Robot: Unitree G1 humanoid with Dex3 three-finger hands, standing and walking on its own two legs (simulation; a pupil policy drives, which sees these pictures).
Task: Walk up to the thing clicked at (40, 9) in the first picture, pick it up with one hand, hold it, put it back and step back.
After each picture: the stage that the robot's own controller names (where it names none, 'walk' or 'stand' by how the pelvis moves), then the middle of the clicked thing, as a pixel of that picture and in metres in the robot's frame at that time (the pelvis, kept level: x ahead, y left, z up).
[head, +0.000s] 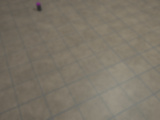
stand; (39, 6) +2.17 +0.67 -0.72
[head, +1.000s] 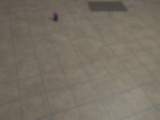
walk; (55, 17) +2.06 +0.34 -0.69
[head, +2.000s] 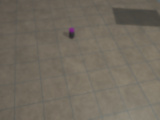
walk; (71, 33) +1.42 +0.09 -0.71
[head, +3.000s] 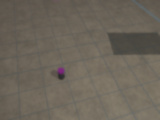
walk; (61, 73) +0.90 +0.17 -0.71
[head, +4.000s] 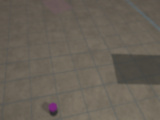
walk; (53, 109) +0.55 +0.20 -0.72
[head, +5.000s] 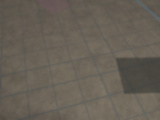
stand; out of the picture +0.35 +0.19 -0.71
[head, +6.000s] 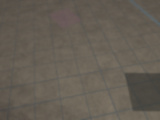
stand; out of the picture +0.31 +0.20 -0.72
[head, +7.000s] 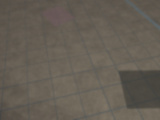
stand; out of the picture +0.29 +0.21 -0.72
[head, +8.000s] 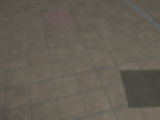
stand; out of the picture +0.31 +0.21 -0.73
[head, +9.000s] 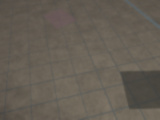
stand; out of the picture +0.30 +0.21 -0.73
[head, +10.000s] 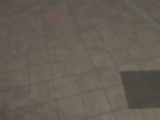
stand; out of the picture +0.29 +0.21 -0.73
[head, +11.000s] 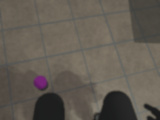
go down; (41, 83) +0.37 +0.19 -0.43
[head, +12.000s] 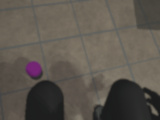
go down; (35, 71) +0.40 +0.20 -0.32
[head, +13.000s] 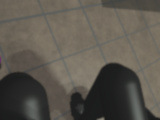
close in; out of the picture +0.39 +0.23 -0.23
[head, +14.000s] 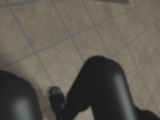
close; out of the picture +0.39 +0.25 -0.23
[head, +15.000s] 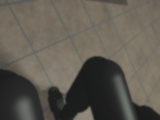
lift; out of the picture +0.37 +0.25 -0.23
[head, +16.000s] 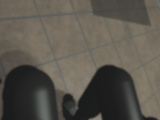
lift; out of the picture +0.32 +0.26 -0.18
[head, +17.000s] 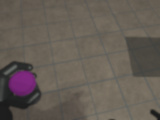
lift; (27, 89) +0.31 +0.19 +0.02
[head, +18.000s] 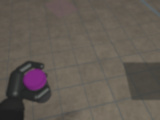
hold; (38, 87) +0.33 +0.16 +0.03
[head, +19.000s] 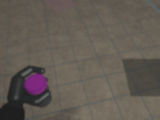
hold; (39, 91) +0.32 +0.16 +0.00
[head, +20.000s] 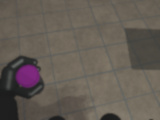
crouch; (31, 81) +0.35 +0.18 -0.04
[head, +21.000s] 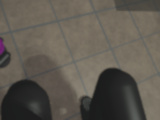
lower; out of the picture +0.43 +0.23 -0.14
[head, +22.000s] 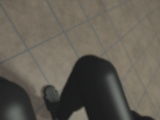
lower; out of the picture +0.41 +0.27 -0.23
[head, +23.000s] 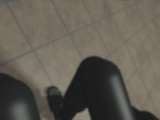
lower; out of the picture +0.40 +0.27 -0.23
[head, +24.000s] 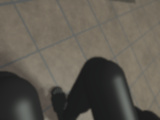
lower; out of the picture +0.39 +0.27 -0.23
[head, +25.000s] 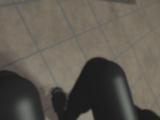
lower; out of the picture +0.38 +0.27 -0.23
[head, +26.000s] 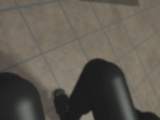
open; out of the picture +0.38 +0.25 -0.23
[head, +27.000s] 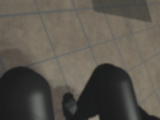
stand; out of the picture +0.39 +0.24 -0.24
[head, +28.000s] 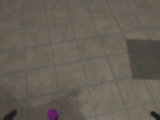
stand; (53, 115) +0.34 +0.18 -0.59
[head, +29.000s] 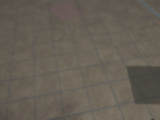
stand; out of the picture +0.33 +0.18 -0.66
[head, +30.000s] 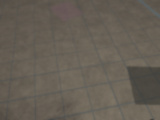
stand; out of the picture +0.33 +0.17 -0.67
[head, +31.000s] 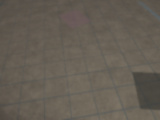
stand; out of the picture +0.36 +0.17 -0.72
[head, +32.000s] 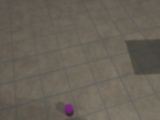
walk; (69, 110) +0.41 +0.10 -0.70
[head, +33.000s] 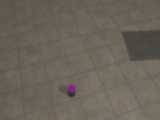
walk; (71, 91) +0.59 +0.10 -0.70
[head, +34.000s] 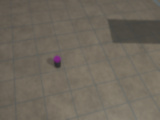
walk; (57, 62) +0.90 +0.19 -0.70
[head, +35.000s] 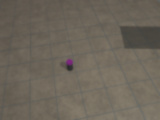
stand; (69, 65) +0.97 +0.16 -0.71
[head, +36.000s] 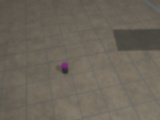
stand; (65, 68) +1.00 +0.20 -0.72
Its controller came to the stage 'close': yes
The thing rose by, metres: 0.73
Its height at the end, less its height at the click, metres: +0.00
